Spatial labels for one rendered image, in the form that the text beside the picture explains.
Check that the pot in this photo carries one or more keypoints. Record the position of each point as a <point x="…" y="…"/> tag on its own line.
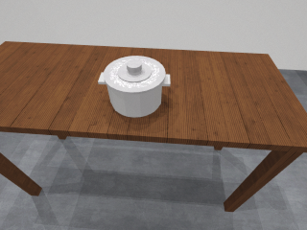
<point x="136" y="105"/>

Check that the lid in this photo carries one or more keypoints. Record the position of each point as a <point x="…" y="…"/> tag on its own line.
<point x="118" y="78"/>

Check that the table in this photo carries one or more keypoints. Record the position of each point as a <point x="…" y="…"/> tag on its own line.
<point x="215" y="99"/>

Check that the knob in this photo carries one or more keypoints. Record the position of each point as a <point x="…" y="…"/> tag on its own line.
<point x="134" y="65"/>

